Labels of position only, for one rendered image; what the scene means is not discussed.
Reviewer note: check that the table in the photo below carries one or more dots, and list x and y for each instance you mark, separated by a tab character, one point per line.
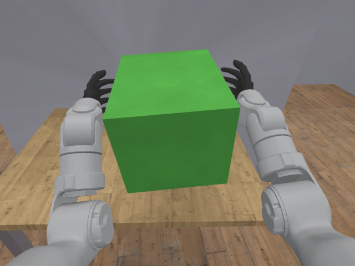
27	190

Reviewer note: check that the left robot hand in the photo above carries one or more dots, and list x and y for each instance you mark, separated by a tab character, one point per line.
93	88

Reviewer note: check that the right robot upper arm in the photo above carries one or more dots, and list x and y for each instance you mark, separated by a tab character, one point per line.
299	213

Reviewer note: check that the carton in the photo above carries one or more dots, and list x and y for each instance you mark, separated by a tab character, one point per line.
171	119

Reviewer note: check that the right robot forearm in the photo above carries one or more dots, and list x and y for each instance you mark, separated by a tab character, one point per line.
277	157

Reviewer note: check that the right robot hand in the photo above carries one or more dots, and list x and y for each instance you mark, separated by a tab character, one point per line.
244	78

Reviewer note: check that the left robot forearm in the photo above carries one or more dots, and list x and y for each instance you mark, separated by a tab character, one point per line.
80	151

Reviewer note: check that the left robot upper arm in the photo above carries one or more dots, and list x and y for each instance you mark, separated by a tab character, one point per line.
77	231

